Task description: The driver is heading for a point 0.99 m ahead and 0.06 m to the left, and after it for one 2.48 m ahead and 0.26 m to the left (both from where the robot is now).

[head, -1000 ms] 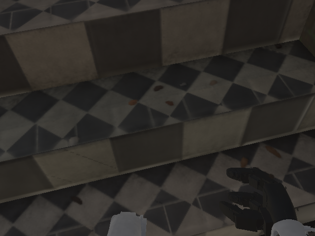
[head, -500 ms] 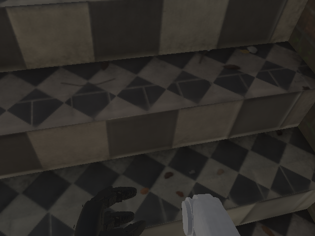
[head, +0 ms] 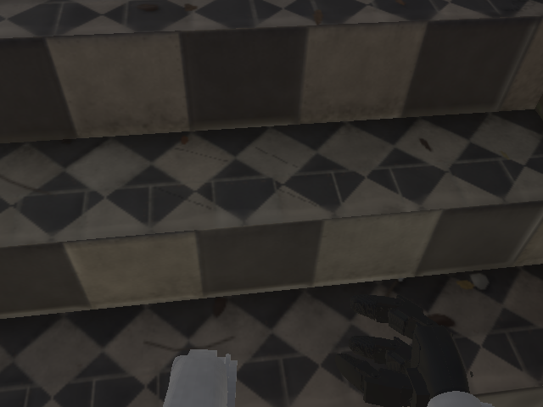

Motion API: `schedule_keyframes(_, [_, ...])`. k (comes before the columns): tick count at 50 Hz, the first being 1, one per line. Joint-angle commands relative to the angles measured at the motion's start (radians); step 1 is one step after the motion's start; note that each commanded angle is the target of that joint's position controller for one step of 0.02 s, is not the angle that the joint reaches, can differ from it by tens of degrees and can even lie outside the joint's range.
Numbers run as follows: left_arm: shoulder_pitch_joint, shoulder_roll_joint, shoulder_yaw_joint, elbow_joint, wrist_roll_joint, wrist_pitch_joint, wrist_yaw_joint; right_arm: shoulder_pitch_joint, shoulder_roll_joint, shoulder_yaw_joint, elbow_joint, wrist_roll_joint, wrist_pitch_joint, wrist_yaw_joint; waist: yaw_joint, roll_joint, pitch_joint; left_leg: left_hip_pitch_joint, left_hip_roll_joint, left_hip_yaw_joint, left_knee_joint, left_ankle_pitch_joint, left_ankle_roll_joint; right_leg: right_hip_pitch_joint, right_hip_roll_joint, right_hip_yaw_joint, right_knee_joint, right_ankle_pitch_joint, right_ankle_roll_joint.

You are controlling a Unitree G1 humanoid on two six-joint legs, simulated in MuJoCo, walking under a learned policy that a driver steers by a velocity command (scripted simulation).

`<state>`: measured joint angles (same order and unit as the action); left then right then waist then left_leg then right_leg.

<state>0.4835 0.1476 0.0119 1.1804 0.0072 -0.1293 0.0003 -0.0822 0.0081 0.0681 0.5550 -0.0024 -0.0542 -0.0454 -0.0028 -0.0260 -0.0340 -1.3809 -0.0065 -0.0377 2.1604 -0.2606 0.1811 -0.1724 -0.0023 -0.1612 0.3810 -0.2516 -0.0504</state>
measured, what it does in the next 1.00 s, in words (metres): climbs: left foot 0.20 m higher, then right foot 0.21 m higher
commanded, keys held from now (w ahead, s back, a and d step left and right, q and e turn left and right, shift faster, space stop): w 0.70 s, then no key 0.30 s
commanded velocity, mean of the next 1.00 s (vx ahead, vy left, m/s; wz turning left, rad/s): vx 0.43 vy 0.00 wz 0.00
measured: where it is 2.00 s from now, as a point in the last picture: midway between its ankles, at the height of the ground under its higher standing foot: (275, 150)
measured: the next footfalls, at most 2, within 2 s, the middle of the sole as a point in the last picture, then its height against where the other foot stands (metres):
left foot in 0.10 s outside the picture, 0.20 m higher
right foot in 0.58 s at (326, 345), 0.21 m higher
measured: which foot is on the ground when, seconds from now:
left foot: up 0.00-0.08, down 0.10-0.58, up 0.60-1.00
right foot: down 0.00-0.12, up 0.14-0.56, down 0.58-1.00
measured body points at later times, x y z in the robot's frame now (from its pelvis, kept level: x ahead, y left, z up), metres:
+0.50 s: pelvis +0.25 +0.03 +0.22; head +0.29 +0.04 +0.66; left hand +0.52 +0.14 +0.16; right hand +0.14 -0.18 +0.08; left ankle +0.16 +0.12 -0.54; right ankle +0.39 -0.09 -0.23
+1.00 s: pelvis +0.48 +0.00 +0.43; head +0.52 -0.01 +0.87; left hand +0.38 +0.20 +0.29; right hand +0.76 -0.10 +0.37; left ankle +0.63 +0.11 -0.07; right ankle +0.43 -0.07 -0.33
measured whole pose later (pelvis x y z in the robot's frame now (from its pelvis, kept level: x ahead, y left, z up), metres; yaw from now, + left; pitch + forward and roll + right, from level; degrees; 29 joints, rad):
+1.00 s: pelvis +0.48 +0.00 +0.43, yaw +0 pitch +3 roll +2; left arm 0.49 0.09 0.02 1.09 0.00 -0.11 0.04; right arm -0.08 0.03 0.08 0.58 0.00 -0.04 -0.04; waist 0.05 -0.01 0.04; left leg -1.23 0.05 0.12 1.73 -0.34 0.15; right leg -0.07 -0.02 -0.14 0.19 -0.15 -0.07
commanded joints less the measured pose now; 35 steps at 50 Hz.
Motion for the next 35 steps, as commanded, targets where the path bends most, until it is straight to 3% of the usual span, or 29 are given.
schedule_keyframes(1, [-0.030,0.104,0.019,-0.093,-0.035,0.001,0.039,-0.057,-0.027,0.023,-0.067,-0.002,0.012,0.023,-0.032,-0.002,-0.019,0.511,0.068,0.221,-0.522,-0.056,0.007,-0.226,-0.155,0.041,-0.478,0.294,-0.172])
schedule_keyframes(2, [-0.032,0.121,0.020,-0.130,-0.056,0.000,0.048,-0.054,-0.022,0.031,-0.052,0.018,0.001,0.026,-0.018,-0.001,-0.054,0.771,0.039,0.225,-0.752,-0.125,0.007,-0.251,-0.159,0.030,-0.423,0.716,-0.201])
schedule_keyframes(3, [0.045,0.159,0.024,-0.145,-0.060,-0.013,0.054,0.063,-0.040,0.009,0.021,0.025,0.004,0.027,-0.013,-0.026,-0.198,0.878,-0.047,0.314,-0.731,-0.255,-0.011,-0.091,-0.198,0.031,-0.279,1.313,-0.239])
schedule_keyframes(4, [0.031,0.247,0.044,-0.160,-0.062,-0.029,0.053,0.224,-0.078,-0.012,0.076,0.047,0.012,0.022,-0.101,-0.127,-0.346,0.990,-0.107,0.307,-0.763,-0.251,-0.019,0.024,-0.228,0.017,-0.040,1.809,-0.252])
schedule_keyframes(5, [0.001,0.299,0.074,-0.192,-0.063,-0.047,0.020,0.343,-0.154,-0.037,0.078,0.015,0.005,0.027,-0.148,-0.175,-0.426,1.034,-0.106,0.222,-1.018,-0.271,-0.019,0.164,-0.240,0.053,0.197,1.947,-0.221])
schedule_keyframes(6, [-0.030,0.259,0.079,-0.248,-0.056,-0.065,-0.016,0.451,-0.268,-0.080,0.116,-0.041,0.008,0.023,-0.173,-0.099,-0.481,1.200,0.069,-0.150,-1.144,-0.314,0.067,-0.033,-0.196,0.107,0.504,1.722,-0.142])
schedule_keyframes(7, [-0.131,0.217,0.087,-0.296,-0.046,-0.066,-0.063,0.562,-0.362,-0.122,0.189,-0.057,0.046,-0.014,-0.213,0.107,-0.454,1.233,0.208,-0.674,-1.586,-0.633,0.158,-0.290,-0.024,0.115,0.871,0.951,-0.126])
schedule_keyframes(8, [-0.256,0.124,0.086,-0.371,0.036,-0.043,-0.073,0.454,-0.411,-0.160,0.225,-0.033,0.059,-0.020,-0.174,0.190,-0.350,1.168,0.262,-0.960,-1.850,-0.805,0.161,-0.570,0.099,0.249,1.424,0.303,-0.099])
schedule_keyframes(9, [-0.314,-0.022,0.054,-0.463,0.076,-0.026,-0.057,0.305,-0.379,-0.159,0.240,-0.028,0.041,0.001,-0.089,0.109,-0.222,1.080,0.281,-0.854,-1.816,-0.757,0.076,-0.775,0.088,0.366,1.729,0.280,-0.097])
schedule_keyframes(10, [-0.376,-0.096,0.024,-0.513,0.068,-0.014,-0.039,0.277,-0.304,-0.145,0.315,-0.022,0.020,0.006,-0.049,0.077,-0.006,0.954,0.272,-0.661,-1.730,-0.645,0.042,-0.946,0.088,0.353,1.834,0.283,-0.123])
schedule_keyframes(11, [-0.325,-0.146,-0.002,-0.533,0.055,0.002,-0.020,0.292,-0.187,-0.112,0.397,-0.019,0.002,0.009,0.028,0.040,0.115,0.844,0.235,-0.472,-1.703,-0.486,-0.011,-1.002,0.077,0.359,1.828,0.245,-0.129])
schedule_keyframes(12, [-0.249,-0.159,-0.020,-0.537,0.049,0.009,-0.012,0.303,-0.085,-0.086,0.445,-0.028,-0.014,0.025,0.084,0.013,0.135,0.812,0.201,-0.343,-1.706,-0.328,-0.044,-1.006,0.072,0.372,1.818,0.216,-0.132])
schedule_keyframes(13, [-0.172,-0.162,-0.024,-0.502,0.035,0.026,-0.005,0.301,-0.060,-0.082,0.463,-0.032,-0.029,0.036,0.118,0.009,0.132,0.815,0.183,-0.228,-1.713,-0.187,-0.062,-1.000,0.069,0.383,1.789,0.225,-0.119])
schedule_keyframes(16, [-0.293,-0.120,-0.029,-0.528,0.009,0.062,0.031,0.346,-0.123,-0.087,0.494,-0.010,-0.077,0.059,0.105,0.018,0.151,0.824,0.179,-0.079,-1.819,0.010,-0.029,-1.057,0.080,0.291,1.745,0.213,-0.091])
schedule_keyframes(18, [-0.370,-0.113,-0.033,-0.571,-0.013,0.070,0.054,0.452,-0.185,-0.092,0.519,-0.003,-0.110,0.053,0.076,0.052,0.142,0.946,0.219,-0.091,-1.913,0.048,-0.007,-1.188,0.058,0.246,1.903,0.115,-0.089])
schedule_keyframes(19, [-0.438,-0.127,-0.043,-0.599,-0.012,0.070,0.054,0.480,-0.194,-0.092,0.533,-0.002,-0.113,0.050,0.058,0.100,0.137,1.017,0.234,-0.099,-1.936,0.020,0.010,-1.283,0.046,0.231,1.990,0.058,-0.101])
schedule_keyframes(21, [-0.564,-0.103,-0.054,-0.666,0.009,0.066,0.046,0.531,-0.210,-0.094,0.535,-0.001,-0.108,0.043,0.032,0.042,0.144,1.119,0.200,-0.046,-1.999,-0.099,-0.021,-1.321,-0.021,0.160,1.752,-0.014,-0.102])
schedule_keyframes(23, [-0.699,-0.100,-0.062,-0.740,0.025,0.088,0.022,0.626,-0.212,-0.100,0.552,0.008,-0.093,0.022,-0.032,0.042,0.110,1.162,0.190,-0.030,-2.110,0.080,-0.004,-1.212,-0.072,0.037,1.546,-0.011,-0.107])
schedule_keyframes(24, [-0.739,-0.118,-0.085,-0.762,0.006,0.100,0.007,0.680,-0.254,-0.117,0.549,0.030,-0.087,-0.001,-0.072,0.110,0.053,1.206,0.214,0.005,-2.283,0.274,0.033,-1.039,-0.097,-0.043,1.309,-0.111,-0.125])
schedule_keyframes(25, [-0.708,-0.147,-0.092,-0.739,0.001,0.112,0.005,0.699,-0.235,-0.115,0.558,0.028,-0.075,-0.015,-0.072,0.146,-0.002,1.243,0.200,0.057,-2.270,0.411,0.049,-0.889,-0.082,-0.072,1.225,-0.141,-0.137])
schedule_keyframes(26, [-0.607,-0.118,-0.082,-0.689,-0.027,0.103,-0.004,0.589,-0.249,-0.111,0.485,0.042,-0.087,-0.019,-0.003,0.109,-0.056,1.156,0.187,0.130,-2.148,1.051,0.049,-0.570,-0.024,-0.114,0.979,-0.160,-0.143])
schedule_keyframes(27, [-0.455,-0.092,-0.060,-0.632,-0.028,0.105,0.002,0.619,-0.329,-0.124,0.464,0.042,-0.109,-0.016,0.043,0.140,-0.213,1.225,0.252,0.115,-1.979,1.602,0.071,-0.380,0.046,-0.138,1.009,-0.214,-0.138])
schedule_keyframes(28, [-0.273,-0.030,-0.031,-0.587,-0.026,0.119,0.014,0.629,-0.431,-0.151,0.456,0.060,-0.137,0.005,0.137,0.187,-0.367,1.355,0.290,0.090,-1.749,1.837,0.069,-0.242,0.085,-0.086,0.895,-0.270,-0.143])
schedule_keyframes(29, [-0.167,0.053,-0.003,-0.564,-0.006,0.123,0.016,0.590,-0.467,-0.173,0.424,0.072,-0.157,0.040,0.196,0.229,-0.462,1.381,0.276,0.075,-1.536,1.836,0.043,-0.102,0.092,0.026,0.723,-0.271,-0.150])
schedule_keyframes(30, [-0.076,0.158,0.040,-0.505,0.033,0.121,0.029,0.575,-0.390,-0.164,0.372,0.060,-0.168,0.079,0.189,0.112,-0.483,1.104,0.180,0.034,-1.242,1.555,-0.010,0.053,-0.087,0.431,0.539,-0.438,-0.237])
schedule_keyframes(31, [-0.039,0.219,0.074,-0.474,0.044,0.150,0.048,0.479,-0.323,-0.169,0.338,0.029,-0.156,0.121,0.216,-0.118,-0.434,0.843,-0.051,0.014,-0.819,0.533,-0.031,0.068,-0.243,0.970,0.074,-0.692,-0.362])
schedule_keyframes(32, [-0.201,0.227,0.095,-0.463,0.024,0.147,0.044,0.405,-0.254,-0.174,0.277,-0.037,-0.139,0.119,0.153,-0.085,-0.378,0.660,-0.093,-0.117,-0.214,0.269,-0.075,-0.027,-0.295,1.195,-0.105,-0.784,-0.338])
schedule_keyframes(33, [-0.325,0.190,0.091,-0.432,0.006,0.118,0.032,0.352,-0.154,-0.150,0.192,-0.065,-0.126,0.093,0.053,-0.013,-0.276,0.540,-0.058,-0.148,-0.004,0.338,-0.074,-0.122,-0.295,1.071,-0.073,-0.739,-0.256])
schedule_keyframes(35, [-0.279,-0.012,0.039,-0.256,0.022,0.063,0.033,0.266,-0.056,-0.092,0.099,-0.076,-0.109,0.059,-0.033,0.130,0.010,0.353,-0.047,-0.132,0.048,0.374,-0.021,-0.324,-0.237,0.689,0.089,-0.445,-0.175])
Keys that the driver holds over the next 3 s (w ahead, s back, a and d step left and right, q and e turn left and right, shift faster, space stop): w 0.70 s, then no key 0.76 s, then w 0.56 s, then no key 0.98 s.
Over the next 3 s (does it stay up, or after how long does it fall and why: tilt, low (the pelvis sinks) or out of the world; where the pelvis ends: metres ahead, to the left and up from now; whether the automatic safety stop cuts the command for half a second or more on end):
stays up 0.89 0.03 0.82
